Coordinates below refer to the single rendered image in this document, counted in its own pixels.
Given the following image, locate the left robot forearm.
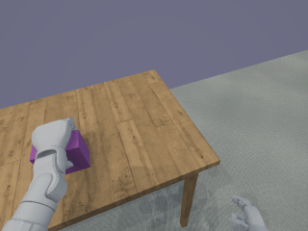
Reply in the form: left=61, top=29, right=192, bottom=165
left=1, top=146, right=67, bottom=231

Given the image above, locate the sponge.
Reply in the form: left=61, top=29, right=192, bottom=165
left=29, top=129, right=90, bottom=175

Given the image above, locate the robot right hand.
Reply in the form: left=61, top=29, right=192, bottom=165
left=228, top=195, right=267, bottom=231

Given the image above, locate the robot left hand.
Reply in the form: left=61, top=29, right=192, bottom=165
left=32, top=117, right=77, bottom=169

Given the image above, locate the table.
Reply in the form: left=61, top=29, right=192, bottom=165
left=0, top=69, right=220, bottom=231

